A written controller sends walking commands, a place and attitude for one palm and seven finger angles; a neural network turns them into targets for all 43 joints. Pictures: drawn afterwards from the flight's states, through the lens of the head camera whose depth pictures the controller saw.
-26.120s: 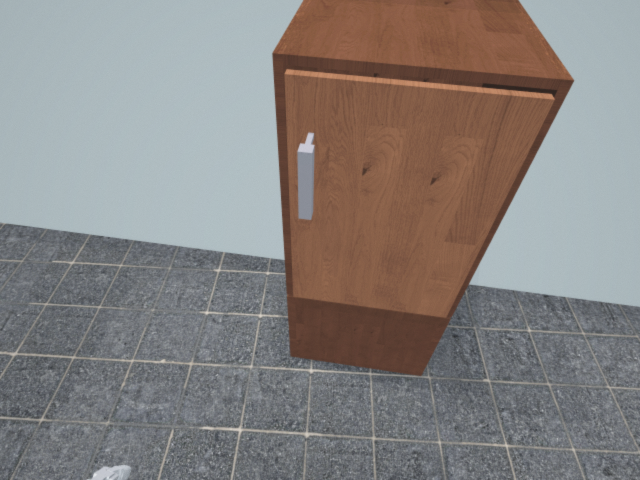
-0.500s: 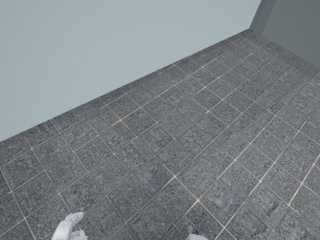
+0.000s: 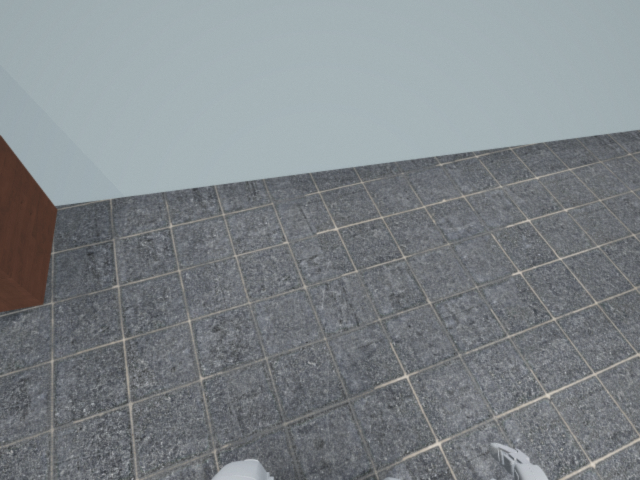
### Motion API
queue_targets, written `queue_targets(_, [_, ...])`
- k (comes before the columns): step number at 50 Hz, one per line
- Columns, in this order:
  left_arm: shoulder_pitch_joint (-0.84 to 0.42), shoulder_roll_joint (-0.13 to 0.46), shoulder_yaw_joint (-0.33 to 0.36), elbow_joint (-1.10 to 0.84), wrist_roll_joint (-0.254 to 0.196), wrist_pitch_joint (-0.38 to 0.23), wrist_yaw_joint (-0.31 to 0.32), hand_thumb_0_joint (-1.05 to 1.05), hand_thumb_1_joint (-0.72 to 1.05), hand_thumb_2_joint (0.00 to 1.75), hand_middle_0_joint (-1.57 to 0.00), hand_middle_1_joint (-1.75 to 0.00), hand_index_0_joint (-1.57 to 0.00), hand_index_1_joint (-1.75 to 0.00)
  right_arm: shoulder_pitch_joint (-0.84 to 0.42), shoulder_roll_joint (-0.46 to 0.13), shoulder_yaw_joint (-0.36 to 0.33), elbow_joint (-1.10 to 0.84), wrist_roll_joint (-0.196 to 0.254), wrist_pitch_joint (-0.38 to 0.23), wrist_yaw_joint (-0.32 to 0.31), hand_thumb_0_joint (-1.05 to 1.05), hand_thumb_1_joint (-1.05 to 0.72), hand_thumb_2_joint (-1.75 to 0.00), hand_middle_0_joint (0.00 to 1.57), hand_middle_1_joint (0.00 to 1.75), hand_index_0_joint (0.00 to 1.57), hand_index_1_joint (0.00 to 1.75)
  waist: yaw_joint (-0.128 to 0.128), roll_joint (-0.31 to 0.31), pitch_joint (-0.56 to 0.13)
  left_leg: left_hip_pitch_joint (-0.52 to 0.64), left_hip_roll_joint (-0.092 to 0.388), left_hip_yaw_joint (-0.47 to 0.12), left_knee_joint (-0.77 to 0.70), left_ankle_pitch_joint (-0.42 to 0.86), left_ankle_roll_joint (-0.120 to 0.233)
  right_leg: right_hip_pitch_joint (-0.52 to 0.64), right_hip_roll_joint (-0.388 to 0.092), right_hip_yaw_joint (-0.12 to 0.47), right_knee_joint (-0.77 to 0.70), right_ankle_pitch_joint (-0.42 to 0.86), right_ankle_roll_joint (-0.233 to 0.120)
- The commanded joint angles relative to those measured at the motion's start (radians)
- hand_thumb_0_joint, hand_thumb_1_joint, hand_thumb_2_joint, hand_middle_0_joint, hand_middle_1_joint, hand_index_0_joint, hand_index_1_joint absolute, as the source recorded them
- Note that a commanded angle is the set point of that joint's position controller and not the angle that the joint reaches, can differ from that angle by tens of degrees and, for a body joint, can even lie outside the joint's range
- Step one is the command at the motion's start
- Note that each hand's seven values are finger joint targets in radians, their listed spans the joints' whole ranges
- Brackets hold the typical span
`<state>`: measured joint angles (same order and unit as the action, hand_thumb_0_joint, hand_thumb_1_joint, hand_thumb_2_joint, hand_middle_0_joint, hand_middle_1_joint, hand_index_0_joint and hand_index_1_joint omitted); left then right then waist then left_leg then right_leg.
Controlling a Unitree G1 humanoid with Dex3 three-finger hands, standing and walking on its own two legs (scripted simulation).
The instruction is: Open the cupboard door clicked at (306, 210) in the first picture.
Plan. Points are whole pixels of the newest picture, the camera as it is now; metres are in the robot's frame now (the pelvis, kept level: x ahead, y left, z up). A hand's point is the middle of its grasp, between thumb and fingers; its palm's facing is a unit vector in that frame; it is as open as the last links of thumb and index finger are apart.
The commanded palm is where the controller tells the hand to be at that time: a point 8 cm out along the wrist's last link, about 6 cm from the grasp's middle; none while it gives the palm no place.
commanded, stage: turn to face it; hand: left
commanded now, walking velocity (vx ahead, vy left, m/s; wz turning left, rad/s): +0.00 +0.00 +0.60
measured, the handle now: out of the picture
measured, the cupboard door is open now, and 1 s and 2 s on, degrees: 41 41 41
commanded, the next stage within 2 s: take the last steps up to it in 1.58 s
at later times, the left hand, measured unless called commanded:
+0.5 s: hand out of the picture +0.08 +0.19 -0.13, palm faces +0.26 -0.92 -0.29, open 7.3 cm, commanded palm none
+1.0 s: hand out of the picture -0.07 +0.21 -0.16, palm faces +0.59 -0.77 -0.25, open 7.4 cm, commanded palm none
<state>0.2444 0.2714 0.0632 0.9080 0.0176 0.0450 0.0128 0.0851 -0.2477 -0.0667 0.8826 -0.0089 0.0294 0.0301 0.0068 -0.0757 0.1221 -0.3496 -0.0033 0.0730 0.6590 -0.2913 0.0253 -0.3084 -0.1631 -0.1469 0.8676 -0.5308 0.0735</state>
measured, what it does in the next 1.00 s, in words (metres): steps on the spot, turning left: right foot, then left foot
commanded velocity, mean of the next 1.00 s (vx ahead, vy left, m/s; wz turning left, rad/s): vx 0.00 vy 0.00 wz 0.60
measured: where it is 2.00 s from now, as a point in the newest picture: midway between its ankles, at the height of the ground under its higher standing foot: outside the picture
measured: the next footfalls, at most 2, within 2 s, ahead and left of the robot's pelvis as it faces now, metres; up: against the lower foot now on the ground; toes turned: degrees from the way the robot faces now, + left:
right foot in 0.44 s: +0.08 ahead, -0.14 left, +0.00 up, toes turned +15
left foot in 0.84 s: +0.01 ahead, +0.11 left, +0.00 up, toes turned +35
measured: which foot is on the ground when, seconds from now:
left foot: down 0.00-0.44, up 0.46-0.82, down 0.84-1.00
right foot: up 0.00-0.42, down 0.44-0.84, up 0.86-1.00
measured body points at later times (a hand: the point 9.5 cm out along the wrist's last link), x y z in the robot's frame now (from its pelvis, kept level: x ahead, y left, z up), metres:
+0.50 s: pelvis +0.01 -0.04 +0.01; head +0.07 -0.04 +0.46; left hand +0.06 +0.24 -0.11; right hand +0.14 -0.27 -0.14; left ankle +0.00 +0.09 -0.69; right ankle +0.04 -0.15 -0.72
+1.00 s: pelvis +0.00 -0.01 +0.01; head +0.02 +0.04 +0.46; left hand -0.11 +0.25 -0.14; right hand +0.26 -0.15 -0.10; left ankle -0.02 +0.09 -0.72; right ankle +0.07 -0.15 -0.65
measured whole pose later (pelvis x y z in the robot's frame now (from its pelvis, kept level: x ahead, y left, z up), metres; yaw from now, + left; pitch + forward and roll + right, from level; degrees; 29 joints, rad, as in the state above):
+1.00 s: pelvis +0.00 -0.01 +0.01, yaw +35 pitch +0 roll -1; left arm 0.21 0.29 0.08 0.92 0.02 0.07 0.01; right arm 0.11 -0.22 -0.05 0.88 -0.02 0.02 0.00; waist 0.02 -0.07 0.10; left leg -0.32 -0.02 0.01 0.57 -0.25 0.04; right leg -0.46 -0.10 -0.03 1.10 -0.46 0.08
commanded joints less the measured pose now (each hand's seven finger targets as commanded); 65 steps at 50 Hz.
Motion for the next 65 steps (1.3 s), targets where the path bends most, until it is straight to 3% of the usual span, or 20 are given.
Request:
queue_targets(1, [-0.123,0.072,0.022,-0.135,0.001,-0.015,0.008,0.00,0.90,0.90,-0.20,-0.30,-0.20,-0.30,0.167,-0.243,-0.054,-0.026,-0.013,-0.012,-0.044,0.00,-0.90,-0.90,0.20,0.30,0.20,0.30,-0.085,0.270,-0.203,0.263,0.329,-0.419,-0.288,0.458,0.187,-0.301,0.030,0.157,0.321,-0.018,0.003])
queue_targets(6, [-0.048,0.078,0.026,-0.085,0.006,-0.010,-0.006,0.00,0.90,0.90,-0.20,-0.30,-0.20,-0.30,0.073,-0.189,-0.031,-0.047,-0.009,-0.022,-0.046,0.00,-0.90,-0.90,0.20,0.30,0.20,0.30,-0.016,0.219,-0.180,0.204,0.209,-0.309,-0.320,0.354,0.118,-0.242,0.068,0.159,0.242,0.153,0.016])
queue_targets(14, [-0.124,0.068,0.018,-0.127,0.000,-0.015,0.001,0.00,0.90,0.90,-0.20,-0.30,-0.20,-0.30,0.114,-0.199,-0.044,-0.034,-0.015,-0.011,-0.040,0.00,-0.90,-0.90,0.20,0.30,0.20,0.30,-0.038,0.237,-0.162,0.183,0.198,-0.429,-0.312,0.308,0.140,-0.170,0.119,0.156,0.016,0.112,0.014])
queue_targets(19, [-0.034,0.072,0.022,-0.112,-0.009,-0.028,0.009,0.00,0.90,0.90,-0.20,-0.30,-0.20,-0.30,0.067,-0.186,-0.053,-0.053,-0.011,-0.001,-0.039,0.00,-0.90,-0.90,0.20,0.30,0.20,0.30,0.007,0.247,-0.181,0.052,0.151,-0.477,-0.240,0.332,0.109,0.090,0.171,0.144,-0.282,0.204,-0.011])
queue_targets(20, [0.008,0.083,0.028,-0.104,-0.010,-0.036,0.014,0.00,0.90,0.90,-0.20,-0.30,-0.20,-0.30,0.053,-0.168,-0.052,-0.059,-0.005,0.000,-0.037,0.00,-0.90,-0.90,0.20,0.30,0.20,0.30,0.031,0.199,-0.199,-0.016,0.114,-0.467,-0.193,0.269,0.076,0.213,0.153,0.152,-0.435,0.289,-0.017])
queue_targets(21, [0.040,0.142,0.042,-0.097,0.000,-0.047,0.020,0.00,0.90,0.90,-0.20,-0.30,-0.20,-0.30,0.065,-0.119,-0.047,-0.062,0.006,-0.003,-0.031,0.00,-0.90,-0.90,0.20,0.30,0.20,0.30,0.047,0.019,-0.228,-0.153,0.030,-0.373,-0.064,0.079,0.012,0.364,-0.002,0.296,-0.576,0.268,-0.055])
queue_targets(22, [0.036,0.215,0.052,-0.105,0.013,-0.052,0.025,0.00,0.90,0.90,-0.20,-0.30,-0.20,-0.30,0.063,-0.074,-0.040,-0.084,0.007,-0.007,-0.029,0.00,-0.90,-0.90,0.20,0.30,0.20,0.30,0.055,-0.236,-0.205,-0.291,-0.108,-0.146,0.195,-0.266,-0.070,0.376,-0.273,0.560,-0.623,0.358,-0.175])
queue_targets(23, [0.015,0.205,0.041,-0.111,0.007,-0.050,0.028,0.00,0.90,0.90,-0.20,-0.30,-0.20,-0.30,0.062,-0.126,-0.048,-0.076,-0.005,-0.004,-0.024,0.00,-0.90,-0.90,0.20,0.30,0.20,0.30,0.039,-0.153,-0.185,-0.253,-0.049,-0.160,0.403,-0.323,-0.065,0.242,-0.335,0.532,-0.600,0.462,-0.242])
queue_targets(24, [-0.054,0.148,0.030,-0.128,0.003,-0.050,0.031,0.00,0.90,0.90,-0.20,-0.30,-0.20,-0.30,0.094,-0.116,-0.050,-0.058,-0.009,0.006,-0.019,0.00,-0.90,-0.90,0.20,0.30,0.20,0.30,-0.005,-0.071,-0.154,-0.241,-0.026,-0.173,0.489,-0.242,-0.067,0.193,-0.277,0.426,-0.591,0.471,-0.243])
queue_targets(27, [-0.093,0.086,0.012,-0.128,-0.004,-0.057,0.024,0.00,0.90,0.90,-0.20,-0.30,-0.20,-0.30,0.091,-0.092,-0.040,-0.021,-0.007,0.024,-0.005,0.00,-0.90,-0.90,0.20,0.30,0.20,0.30,-0.030,-0.150,-0.123,-0.251,0.016,-0.109,0.555,-0.123,-0.100,0.215,-0.138,0.199,-0.523,0.746,-0.187])
queue_targets(36, [0.057,0.162,0.041,-0.068,0.012,-0.053,0.020,0.00,0.90,0.90,-0.20,-0.30,-0.20,-0.30,-0.042,-0.044,-0.008,-0.050,0.002,0.013,0.004,0.00,-0.90,-0.90,0.20,0.30,0.20,0.30,0.046,-0.142,-0.138,-0.110,0.011,0.026,0.109,-0.167,-0.089,0.316,-0.190,0.095,-0.416,0.939,-0.186])
queue_targets(40, [0.013,0.168,0.046,-0.072,0.001,-0.047,0.009,0.00,0.90,0.90,-0.20,-0.30,-0.20,-0.30,0.076,-0.089,-0.020,-0.028,-0.003,0.002,-0.001,0.00,-0.90,-0.90,0.20,0.30,0.20,0.30,-0.036,-0.099,-0.184,0.163,-0.009,0.037,-0.166,0.063,-0.056,0.164,-0.168,0.008,-0.242,0.803,-0.105])
queue_targets(41, [0.005,0.132,0.040,-0.089,-0.006,-0.042,0.004,0.00,0.90,0.90,-0.20,-0.30,-0.20,-0.30,0.146,-0.167,-0.040,-0.015,-0.010,-0.006,-0.006,0.00,-0.90,-0.90,0.20,0.30,0.20,0.30,-0.077,0.080,-0.239,0.342,0.110,-0.114,-0.218,0.250,-0.002,0.000,-0.113,-0.033,-0.065,0.577,-0.051])
queue_targets(42, [-0.037,0.053,0.018,-0.133,-0.013,-0.038,-0.003,0.00,0.90,0.90,-0.20,-0.30,-0.20,-0.30,0.228,-0.281,-0.071,-0.005,-0.015,-0.012,-0.015,0.00,-0.90,-0.90,0.20,0.30,0.20,0.30,-0.125,0.391,-0.263,0.430,0.398,-0.505,-0.275,0.646,0.157,-0.262,0.040,-0.031,0.180,-0.114,0.021])
queue_targets(43, [-0.090,0.075,0.016,-0.152,-0.002,-0.022,0.007,0.00,0.90,0.90,-0.20,-0.30,-0.20,-0.30,0.269,-0.293,-0.067,0.016,-0.009,-0.004,-0.025,0.00,-0.90,-0.90,0.20,0.30,0.20,0.30,-0.124,0.292,-0.279,0.403,0.437,-0.513,-0.263,0.722,0.230,-0.287,0.039,0.114,0.276,-0.155,-0.001])
queue_targets(49, [-0.049,0.073,0.029,-0.082,0.007,-0.008,-0.007,0.00,0.90,0.90,-0.20,-0.30,-0.20,-0.30,0.059,-0.182,-0.028,-0.047,-0.013,-0.018,-0.046,0.00,-0.90,-0.90,0.20,0.30,0.20,0.30,-0.016,0.225,-0.146,0.145,0.218,-0.322,-0.343,0.258,0.122,-0.217,0.058,0.156,0.246,0.128,0.003])
queue_targets(61, [-0.011,0.059,0.024,-0.102,-0.006,-0.023,0.006,0.00,0.90,0.90,-0.20,-0.30,-0.20,-0.30,0.049,-0.187,-0.051,-0.054,-0.016,0.002,-0.035,0.00,-0.90,-0.90,0.20,0.30,0.20,0.30,0.007,0.235,-0.166,0.019,0.158,-0.462,-0.280,0.173,0.112,0.081,0.162,0.126,-0.261,0.178,-0.014])
queue_targets(63, [0.065,0.124,0.042,-0.088,0.002,-0.042,0.017,0.00,0.90,0.90,-0.20,-0.30,-0.20,-0.30,0.048,-0.123,-0.046,-0.064,0.000,0.003,-0.029,0.00,-0.90,-0.90,0.20,0.30,0.20,0.30,0.048,0.057,-0.213,-0.160,0.042,-0.375,-0.095,0.048,0.026,0.331,0.026,0.258,-0.554,0.218,-0.052])
queue_targets(64, [0.068,0.214,0.056,-0.095,0.018,-0.050,0.022,0.00,0.90,0.90,-0.20,-0.30,-0.20,-0.30,0.045,-0.064,-0.038,-0.083,0.007,-0.001,-0.025,0.00,-0.90,-0.90,0.20,0.30,0.20,0.30,0.058,-0.227,-0.195,-0.295,-0.101,-0.150,0.161,-0.221,-0.061,0.356,-0.246,0.530,-0.639,0.238,-0.159])
queue_targets(65, [0.034,0.206,0.045,-0.108,0.010,-0.047,0.025,0.00,0.90,0.90,-0.20,-0.30,-0.20,-0.30,0.030,-0.113,-0.043,-0.080,-0.006,0.002,-0.021,0.00,-0.90,-0.90,0.20,0.30,0.20,0.30,0.045,-0.175,-0.160,-0.261,-0.050,-0.154,0.383,-0.304,-0.056,0.196,-0.334,0.544,-0.636,0.314,-0.229])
